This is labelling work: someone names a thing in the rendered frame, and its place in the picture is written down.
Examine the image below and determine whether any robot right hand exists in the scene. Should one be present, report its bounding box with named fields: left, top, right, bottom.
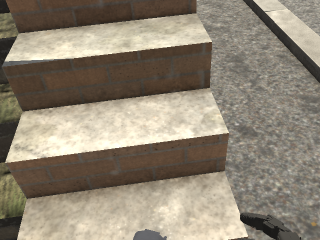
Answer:
left=239, top=212, right=301, bottom=240

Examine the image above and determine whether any robot left thigh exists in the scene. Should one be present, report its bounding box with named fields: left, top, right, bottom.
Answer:
left=133, top=229, right=167, bottom=240

